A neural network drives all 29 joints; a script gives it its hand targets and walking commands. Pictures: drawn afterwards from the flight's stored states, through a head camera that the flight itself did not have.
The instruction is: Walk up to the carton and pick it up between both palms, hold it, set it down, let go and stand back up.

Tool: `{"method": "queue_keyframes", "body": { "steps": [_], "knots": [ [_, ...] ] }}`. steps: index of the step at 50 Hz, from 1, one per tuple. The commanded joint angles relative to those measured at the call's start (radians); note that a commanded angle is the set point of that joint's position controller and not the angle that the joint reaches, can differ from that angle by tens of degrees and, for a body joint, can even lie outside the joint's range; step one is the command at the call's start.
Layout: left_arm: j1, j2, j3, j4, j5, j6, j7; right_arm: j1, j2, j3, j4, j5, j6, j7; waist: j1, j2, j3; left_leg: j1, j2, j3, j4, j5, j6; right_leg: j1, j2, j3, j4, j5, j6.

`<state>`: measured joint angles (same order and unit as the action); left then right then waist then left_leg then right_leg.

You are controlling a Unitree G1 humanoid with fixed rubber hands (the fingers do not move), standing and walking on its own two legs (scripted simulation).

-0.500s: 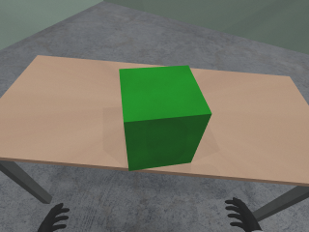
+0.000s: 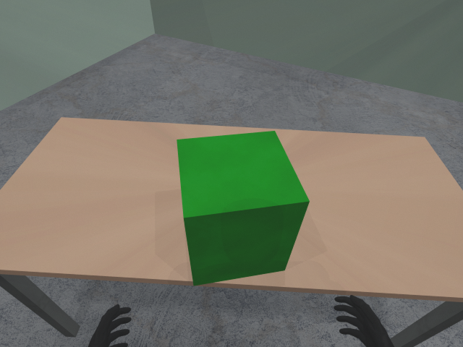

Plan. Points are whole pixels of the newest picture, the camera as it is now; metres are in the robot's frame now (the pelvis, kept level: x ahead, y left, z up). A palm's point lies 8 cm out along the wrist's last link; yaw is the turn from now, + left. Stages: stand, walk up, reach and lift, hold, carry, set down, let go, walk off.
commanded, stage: reach and lift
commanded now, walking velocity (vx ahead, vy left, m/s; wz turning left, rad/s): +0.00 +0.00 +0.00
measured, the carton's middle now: (233, 208) +0.42 +0.04 -0.01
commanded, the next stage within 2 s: none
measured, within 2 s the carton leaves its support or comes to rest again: neither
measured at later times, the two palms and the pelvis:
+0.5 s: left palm (124, 333) +0.17 +0.21 -0.04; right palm out of the picture +0.18 -0.24 -0.04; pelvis +0.01 +0.00 +0.00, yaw -2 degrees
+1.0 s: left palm (140, 291) +0.23 +0.19 -0.01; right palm (388, 308) +0.23 -0.23 -0.01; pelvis +0.00 -0.01 +0.00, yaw -3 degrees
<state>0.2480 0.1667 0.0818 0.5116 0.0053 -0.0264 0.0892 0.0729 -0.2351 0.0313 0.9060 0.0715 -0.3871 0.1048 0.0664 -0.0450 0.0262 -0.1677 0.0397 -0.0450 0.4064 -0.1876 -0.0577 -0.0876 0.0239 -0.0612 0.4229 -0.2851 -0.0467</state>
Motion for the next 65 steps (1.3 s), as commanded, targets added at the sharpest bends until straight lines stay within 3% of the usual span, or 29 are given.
{"method": "queue_keyframes", "body": {
  "steps": [1,6,10,14,20,28,34,37,44,46,50,53,56,60,65],
  "knots": [
    [-0.038,0.069,0.018,-0.132,0.011,-0.084,0.012,-0.061,-0.182,-0.022,-0.053,0.046,-0.071,0.006,-0.016,0.014,-0.089,0.171,-0.055,0.060,-0.004,0.339,0.046,-0.104,-0.011,0.043,-0.147,0.255,0.017],
    [-0.008,0.034,-0.004,-0.156,0.004,-0.142,0.034,-0.057,-0.196,0.000,-0.090,0.093,-0.109,0.032,-0.001,0.000,-0.091,0.155,-0.047,0.063,-0.020,0.310,0.053,-0.094,-0.007,0.050,-0.149,0.195,0.001],
    [0.015,-0.001,-0.019,-0.164,0.017,-0.173,0.049,-0.031,-0.203,0.029,-0.065,0.150,-0.126,0.049,0.007,0.035,-0.065,0.174,-0.044,0.062,-0.022,0.359,0.043,-0.102,-0.002,0.057,-0.156,0.212,-0.017],
    [0.025,-0.020,-0.023,-0.154,0.023,-0.204,0.057,-0.016,-0.218,0.051,-0.071,0.185,-0.149,0.062,0.000,0.015,-0.042,0.149,-0.045,0.068,-0.030,0.327,0.046,-0.103,-0.006,0.068,-0.158,0.206,-0.016],
    [0.020,-0.051,-0.035,-0.185,0.023,-0.267,0.081,-0.007,-0.239,0.067,-0.097,0.247,-0.193,0.079,0.003,0.036,-0.051,0.132,-0.044,0.073,-0.023,0.309,0.038,-0.114,-0.001,0.077,-0.133,0.199,-0.025],
    [-0.015,-0.080,-0.054,-0.181,-0.004,-0.330,0.092,-0.023,-0.244,0.089,-0.156,0.298,-0.227,0.084,-0.008,-0.013,-0.056,0.094,-0.052,0.082,-0.012,0.245,0.043,-0.125,-0.007,0.093,-0.103,0.236,-0.006],
    [-0.099,-0.093,-0.053,-0.173,-0.015,-0.351,0.105,-0.080,-0.246,0.116,-0.160,0.328,-0.228,0.084,-0.014,-0.038,-0.046,0.042,-0.053,0.088,-0.009,0.164,0.046,-0.145,-0.023,0.120,-0.092,0.181,0.007],
    [-0.145,-0.084,-0.044,-0.179,-0.024,-0.332,0.108,-0.123,-0.242,0.116,-0.200,0.332,-0.209,0.073,-0.011,-0.044,-0.077,0.010,-0.058,0.096,-0.016,0.105,0.052,-0.126,-0.037,0.140,-0.086,0.161,0.021],
    [-0.237,-0.091,0.011,-0.174,-0.002,-0.230,0.103,-0.212,-0.237,0.149,-0.227,0.338,-0.125,0.041,0.002,-0.072,-0.081,-0.008,-0.061,0.096,-0.045,0.100,0.060,-0.060,-0.057,0.178,-0.092,0.295,0.051],
    [-0.270,-0.086,0.026,-0.211,0.000,-0.205,0.103,-0.244,-0.227,0.155,-0.264,0.345,-0.107,0.029,0.014,-0.065,-0.116,-0.002,-0.062,0.098,-0.051,0.134,0.064,-0.036,-0.055,0.177,-0.087,0.361,0.054],
    [-0.270,-0.114,0.029,-0.261,0.028,-0.153,0.092,-0.260,-0.237,0.148,-0.249,0.350,-0.075,0.015,0.006,-0.015,-0.158,0.089,-0.060,0.098,-0.054,0.246,0.049,-0.030,-0.026,0.145,-0.086,0.468,0.033],
    [-0.261,-0.137,0.024,-0.303,0.036,-0.115,0.086,-0.272,-0.246,0.135,-0.257,0.341,-0.057,0.010,-0.014,-0.016,-0.174,0.140,-0.055,0.091,-0.056,0.302,0.048,-0.039,-0.006,0.120,-0.098,0.498,0.021],
    [-0.293,-0.133,0.028,-0.361,0.042,-0.080,0.094,-0.325,-0.265,0.116,-0.283,0.343,-0.032,0.019,-0.003,0.009,-0.201,0.164,-0.047,0.095,-0.061,0.321,0.043,-0.066,0.009,0.106,-0.117,0.427,0.001],
    [-0.369,-0.127,0.019,-0.375,0.020,-0.042,0.108,-0.415,-0.255,0.093,-0.339,0.322,0.020,0.023,0.006,-0.024,-0.192,0.136,-0.037,0.099,-0.076,0.238,0.063,-0.099,0.006,0.111,-0.137,0.287,-0.005],
    [-0.428,-0.129,0.012,-0.424,0.007,0.018,0.123,-0.484,-0.264,0.068,-0.371,0.323,0.092,0.023,0.012,-0.004,-0.249,0.153,-0.031,0.099,-0.074,0.236,0.062,-0.114,0.011,0.111,-0.144,0.247,-0.015]
  ]
}}
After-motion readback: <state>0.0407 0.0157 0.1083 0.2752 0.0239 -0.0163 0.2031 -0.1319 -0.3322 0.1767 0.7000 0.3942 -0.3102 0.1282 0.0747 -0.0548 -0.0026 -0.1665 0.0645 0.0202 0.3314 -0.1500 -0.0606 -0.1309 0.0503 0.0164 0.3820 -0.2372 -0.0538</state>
